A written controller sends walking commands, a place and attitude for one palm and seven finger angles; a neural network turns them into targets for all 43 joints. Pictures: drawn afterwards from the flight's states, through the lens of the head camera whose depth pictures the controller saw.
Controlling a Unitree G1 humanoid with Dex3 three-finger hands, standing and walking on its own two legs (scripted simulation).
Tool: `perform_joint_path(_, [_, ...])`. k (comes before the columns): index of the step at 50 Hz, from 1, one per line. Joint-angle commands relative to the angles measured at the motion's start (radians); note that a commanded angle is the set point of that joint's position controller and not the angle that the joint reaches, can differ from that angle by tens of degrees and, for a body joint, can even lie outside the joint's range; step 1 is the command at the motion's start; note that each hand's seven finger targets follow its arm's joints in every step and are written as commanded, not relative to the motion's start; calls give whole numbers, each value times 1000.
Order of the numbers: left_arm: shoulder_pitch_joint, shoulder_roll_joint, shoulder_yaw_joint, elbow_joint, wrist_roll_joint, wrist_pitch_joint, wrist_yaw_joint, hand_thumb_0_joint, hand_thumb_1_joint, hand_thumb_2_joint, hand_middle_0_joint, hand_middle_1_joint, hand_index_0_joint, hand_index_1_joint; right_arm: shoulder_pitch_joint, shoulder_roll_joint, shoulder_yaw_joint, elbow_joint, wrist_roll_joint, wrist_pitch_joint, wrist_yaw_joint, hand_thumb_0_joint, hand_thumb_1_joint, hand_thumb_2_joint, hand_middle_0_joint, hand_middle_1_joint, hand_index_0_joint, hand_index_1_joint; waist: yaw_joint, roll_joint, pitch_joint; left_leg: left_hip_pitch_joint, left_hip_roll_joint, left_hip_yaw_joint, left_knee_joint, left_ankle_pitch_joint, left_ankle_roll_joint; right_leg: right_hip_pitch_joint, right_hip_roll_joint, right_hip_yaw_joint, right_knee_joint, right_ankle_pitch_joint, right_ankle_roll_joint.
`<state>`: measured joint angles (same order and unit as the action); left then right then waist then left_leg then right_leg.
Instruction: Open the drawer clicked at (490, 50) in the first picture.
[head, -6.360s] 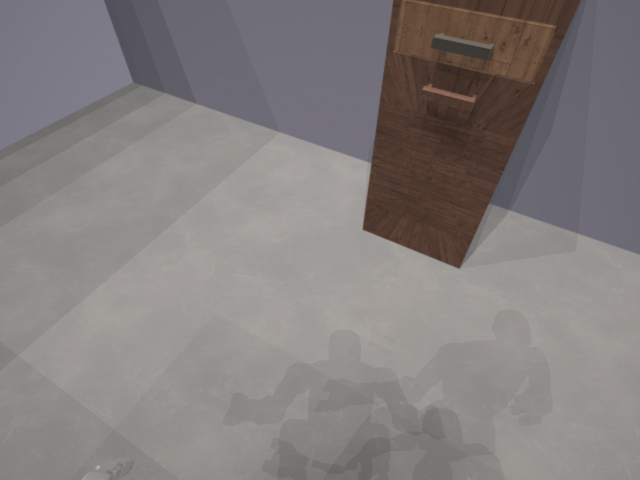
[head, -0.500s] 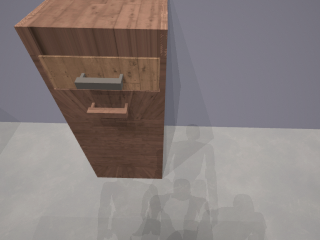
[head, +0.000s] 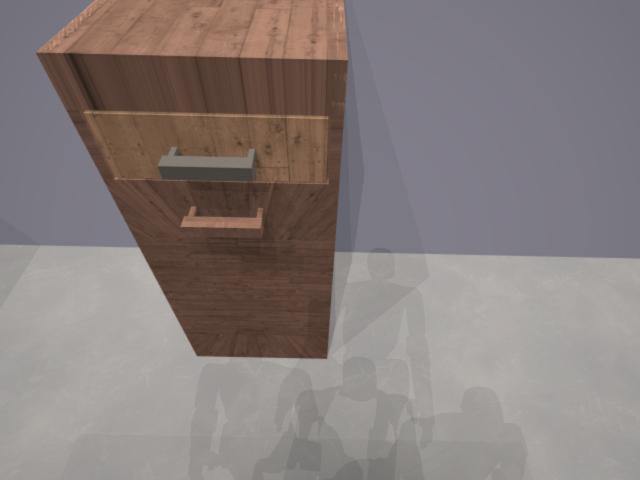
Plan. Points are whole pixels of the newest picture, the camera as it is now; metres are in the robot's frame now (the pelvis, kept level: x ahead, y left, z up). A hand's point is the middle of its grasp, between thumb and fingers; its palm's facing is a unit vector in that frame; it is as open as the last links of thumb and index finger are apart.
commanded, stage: come to a stop and stand still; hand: left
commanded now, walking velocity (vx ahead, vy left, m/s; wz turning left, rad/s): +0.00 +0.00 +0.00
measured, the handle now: (210, 160) +0.57 +0.22 +0.07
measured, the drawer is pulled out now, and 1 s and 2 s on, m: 0.00 0.00 0.00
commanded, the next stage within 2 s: look again from close up in 0.12 s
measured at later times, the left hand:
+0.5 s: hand out of the picture +0.00 +0.19 -0.18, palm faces +0.02 -0.98 -0.21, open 7.3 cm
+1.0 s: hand out of the picture -0.07 +0.15 -0.18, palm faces +0.05 -0.99 -0.14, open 7.4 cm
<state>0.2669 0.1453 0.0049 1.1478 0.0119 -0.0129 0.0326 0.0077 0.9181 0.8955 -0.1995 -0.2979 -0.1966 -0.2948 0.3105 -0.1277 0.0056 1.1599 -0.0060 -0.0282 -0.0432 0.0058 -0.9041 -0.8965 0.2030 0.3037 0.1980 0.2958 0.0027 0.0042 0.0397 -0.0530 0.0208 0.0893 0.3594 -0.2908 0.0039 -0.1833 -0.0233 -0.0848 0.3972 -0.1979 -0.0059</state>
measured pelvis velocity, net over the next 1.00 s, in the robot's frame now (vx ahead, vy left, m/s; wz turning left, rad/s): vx -0.03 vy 0.00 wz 0.00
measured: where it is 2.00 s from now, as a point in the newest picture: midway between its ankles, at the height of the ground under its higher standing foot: outside the picture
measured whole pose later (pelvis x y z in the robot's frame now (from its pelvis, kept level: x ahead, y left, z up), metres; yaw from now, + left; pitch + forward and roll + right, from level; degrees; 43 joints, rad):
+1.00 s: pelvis -0.03 +0.00 -0.01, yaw +0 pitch -2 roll +0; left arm 0.39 0.10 0.01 1.11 0.03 0.00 0.01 0.01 0.91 0.90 -0.20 -0.30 -0.20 -0.29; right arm 0.42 -0.13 0.01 1.13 -0.02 0.00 -0.02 0.01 -0.90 -0.90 0.20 0.30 0.20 0.30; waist 0.00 0.01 0.01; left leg -0.16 0.01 0.09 0.53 -0.35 0.03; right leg -0.29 -0.04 -0.07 0.56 -0.28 -0.02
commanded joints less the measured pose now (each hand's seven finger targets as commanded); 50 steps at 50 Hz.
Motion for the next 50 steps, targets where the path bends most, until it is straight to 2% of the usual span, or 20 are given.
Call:
perform_joint_path(1, [58,109,17,-18,-4,-12,10,0,900,900,-200,-300,-200,-300,79,-124,-25,-11,-3,-7,-7,0,-900,-900,200,300,200,300,0,13,30,-76,117,-87,-75,264,15,46,-94,87,-33,220,-24])
perform_joint_path(10, [31,137,21,-27,-2,-14,7,0,900,900,-200,-300,-200,-300,40,-156,-29,-26,-4,-7,-5,0,-900,-900,200,300,200,300,-1,6,19,-65,116,-92,-78,280,16,60,-99,86,-36,239,-24])
perform_joint_path(11, [129,120,8,2,7,-31,48,0,900,900,-200,-300,-200,-300,-54,-141,-23,-100,4,-19,12,0,-900,-900,200,300,200,300,36,-17,12,-151,126,-34,162,388,-7,49,-149,139,42,642,-15])
perform_joint_path(12, [125,166,11,-10,4,-42,36,0,900,900,-200,-300,-200,-300,-23,-127,-17,-136,5,-5,14,0,-900,-900,200,300,200,300,-8,-41,-64,-160,71,-20,155,291,-7,158,-178,106,83,854,-33])
perform_joint_path(13, [103,146,10,-34,-3,-42,30,0,900,900,-200,-300,-200,-300,49,-91,-17,-126,-2,-4,11,0,-900,-900,200,300,200,300,-28,-24,-143,-143,51,-48,92,168,4,191,-190,138,129,848,-47])
perform_joint_path(14, [86,133,4,-39,-5,-36,26,0,900,900,-200,-300,-200,-300,71,-97,-23,-116,-3,-5,10,0,-900,-900,200,300,200,300,-33,14,-188,-113,65,-54,79,214,8,173,-169,108,138,726,-50])
perform_joint_path(15, [65,125,0,-48,-6,-30,22,0,900,900,-200,-300,-200,-300,75,-112,-21,-113,-4,-3,8,0,-900,-900,200,300,200,300,-32,15,-190,-92,86,-70,83,295,11,148,-140,89,131,567,-45])
perform_joint_path(17, [39,108,-4,-61,-4,-13,15,0,900,900,-200,-300,-200,-300,64,-126,-19,-118,-9,3,4,0,-900,-900,200,300,200,300,-24,46,-94,-114,115,-83,66,367,20,67,-99,67,112,292,-37])
perform_joint_path(18, [36,101,-6,-63,-2,-8,11,0,900,900,-200,-300,-200,-300,44,-128,-15,-122,-11,4,5,0,-900,-900,200,300,200,300,-14,49,-38,-141,110,-89,54,337,23,38,-93,68,94,217,-34])
perform_joint_path(19, [36,99,-7,-60,-1,-6,8,0,900,900,-200,-300,-200,-300,38,-129,-13,-127,-11,5,6,0,-900,-900,200,300,200,300,-14,18,10,-166,107,-96,37,294,26,14,-89,69,81,177,-31])
perform_joint_path(21, [35,95,-9,-60,-1,-3,4,0,900,900,-200,-300,-200,-300,42,-130,-11,-130,-9,6,8,0,-900,-900,200,300,200,300,-14,-10,69,-204,100,-104,7,190,28,-11,-86,77,58,115,-29])
perform_joint_path(23, [42,92,-10,-60,-1,0,2,0,900,900,-200,-300,-200,-300,45,-130,-9,-126,-10,5,10,0,-900,-900,200,300,200,300,-9,4,98,-224,97,-112,-17,140,32,-22,-83,80,46,68,-25])
perform_joint_path(27, [54,97,-8,-67,-1,2,-1,0,900,900,-200,-300,-200,-300,55,-128,-7,-120,-10,6,15,0,-900,-900,200,300,200,300,-6,-4,112,-250,87,-119,-54,-1,36,-28,-81,91,18,-4,-23])
perform_joint_path(33, [78,84,-4,-71,-1,2,-2,0,900,900,-200,-300,-200,-300,77,-125,-4,-104,-11,3,16,0,-900,-900,200,300,200,300,-1,7,85,-277,86,-132,-86,-96,41,-3,-78,91,17,-22,-20])
perform_joint_path(39, [105,64,-2,-61,-1,-4,0,0,900,900,-200,-300,-200,-300,113,-99,-2,-78,-8,0,14,0,-900,-900,200,300,200,300,-2,-25,58,-264,80,-122,-68,-73,42,4,-85,100,10,-18,-22])
perform_joint_path(42, [121,60,7,-57,7,0,-4,0,900,900,-200,-300,-200,-300,142,-101,-7,-61,-17,11,16,0,-900,-900,200,300,200,300,-5,-27,76,-279,82,-125,-65,-260,54,-44,-70,91,26,-239,-32])
perform_joint_path(44, [134,51,13,-65,13,4,-9,0,900,900,-200,-300,-200,-300,140,-110,-12,-65,-21,16,18,0,-900,-900,200,300,200,300,-1,13,111,-317,95,-144,-85,-359,68,-80,-52,78,53,-301,-35])
perform_joint_path(45, [143,46,15,-66,14,3,-12,0,900,900,-200,-300,-200,-300,137,-109,-14,-66,-22,15,19,0,-900,-900,200,300,200,300,3,33,125,-335,99,-149,-85,-376,73,-84,-47,77,65,-305,-39])
perform_joint_path(48, [170,38,22,-66,13,-5,-18,0,900,900,-200,-300,-200,-300,139,-96,-18,-72,-21,10,21,0,-900,-900,200,300,200,300,7,-1,147,-348,87,-133,-33,-345,79,-95,-52,111,62,-318,-56])
perform_joint_path(50, [194,45,27,-64,10,-14,-19,0,900,900,-200,-300,-200,-300,144,-75,-14,-76,-19,2,21,0,-900,-900,200,300,200,300,11,-46,137,-357,56,-98,45,-277,74,-74,-78,176,29,-337,-77])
